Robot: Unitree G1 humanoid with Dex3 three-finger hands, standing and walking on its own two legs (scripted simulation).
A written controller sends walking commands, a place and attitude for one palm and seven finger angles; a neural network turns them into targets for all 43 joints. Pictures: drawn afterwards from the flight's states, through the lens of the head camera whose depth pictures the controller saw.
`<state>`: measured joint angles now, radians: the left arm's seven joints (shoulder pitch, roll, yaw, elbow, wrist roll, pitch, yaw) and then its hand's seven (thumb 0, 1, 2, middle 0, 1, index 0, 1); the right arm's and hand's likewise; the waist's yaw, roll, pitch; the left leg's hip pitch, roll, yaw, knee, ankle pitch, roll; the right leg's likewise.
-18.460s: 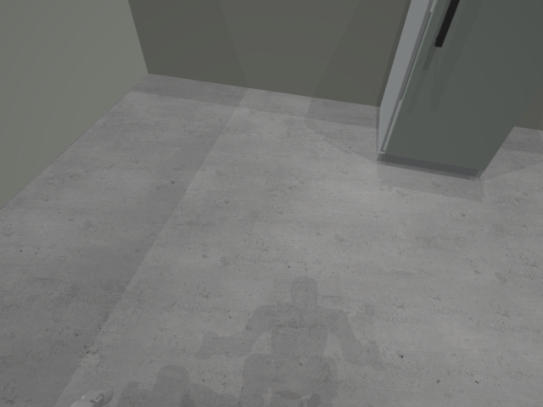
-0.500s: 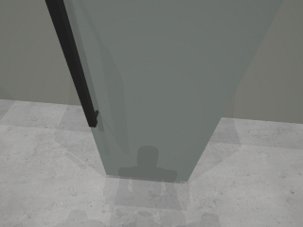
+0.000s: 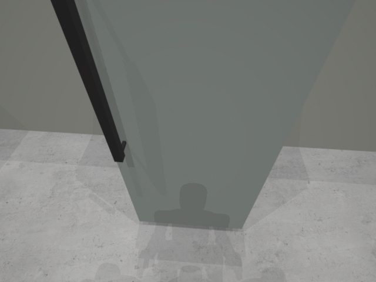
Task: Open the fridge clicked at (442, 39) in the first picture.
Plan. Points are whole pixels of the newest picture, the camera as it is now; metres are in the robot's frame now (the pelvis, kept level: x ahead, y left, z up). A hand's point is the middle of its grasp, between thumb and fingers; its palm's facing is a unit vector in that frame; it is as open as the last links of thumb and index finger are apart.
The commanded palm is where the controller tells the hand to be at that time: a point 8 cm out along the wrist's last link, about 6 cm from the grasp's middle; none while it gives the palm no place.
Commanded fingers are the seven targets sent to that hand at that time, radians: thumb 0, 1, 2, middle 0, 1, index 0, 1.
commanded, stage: come to a stop and stand still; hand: left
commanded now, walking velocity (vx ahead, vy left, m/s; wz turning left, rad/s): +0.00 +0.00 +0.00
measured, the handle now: (98, 82) +0.47 +0.23 +0.19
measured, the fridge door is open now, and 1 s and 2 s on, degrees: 0 0 0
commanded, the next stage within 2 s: look again from close up in 0.24 s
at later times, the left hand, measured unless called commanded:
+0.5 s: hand out of the picture +0.01 +0.18 -0.17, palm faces -0.01 -0.98 -0.21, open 7.4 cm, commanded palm none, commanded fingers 0.00 0.90 0.90 -0.20 -0.30 -0.20 -0.30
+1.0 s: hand out of the picture +0.01 +0.19 -0.17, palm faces -0.02 -0.97 -0.23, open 7.4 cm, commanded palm none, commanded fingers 0.00 0.90 0.90 -0.20 -0.30 -0.20 -0.30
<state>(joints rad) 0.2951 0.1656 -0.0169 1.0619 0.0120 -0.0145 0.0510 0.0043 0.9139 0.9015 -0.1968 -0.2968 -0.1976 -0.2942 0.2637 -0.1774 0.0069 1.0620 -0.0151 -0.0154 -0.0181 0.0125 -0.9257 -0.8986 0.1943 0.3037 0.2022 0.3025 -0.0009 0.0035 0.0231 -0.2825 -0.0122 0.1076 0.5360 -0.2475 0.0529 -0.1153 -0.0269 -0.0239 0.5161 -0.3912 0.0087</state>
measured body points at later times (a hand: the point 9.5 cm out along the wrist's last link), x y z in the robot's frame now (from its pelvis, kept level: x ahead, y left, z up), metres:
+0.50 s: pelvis +0.00 -0.01 +0.01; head +0.01 +0.00 +0.45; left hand +0.01 +0.23 -0.16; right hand +0.05 -0.25 -0.14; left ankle +0.03 +0.09 -0.73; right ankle -0.07 -0.12 -0.73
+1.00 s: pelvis -0.01 -0.01 +0.01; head +0.01 +0.00 +0.46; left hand +0.01 +0.24 -0.15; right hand +0.03 -0.26 -0.14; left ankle +0.03 +0.09 -0.73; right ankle -0.07 -0.12 -0.73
